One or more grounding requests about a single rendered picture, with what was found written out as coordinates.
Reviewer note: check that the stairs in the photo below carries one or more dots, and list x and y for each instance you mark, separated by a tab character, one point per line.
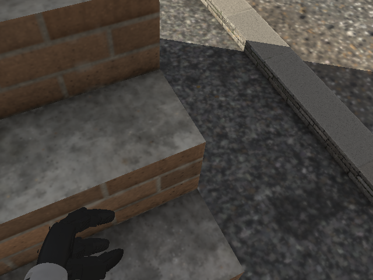
87	119

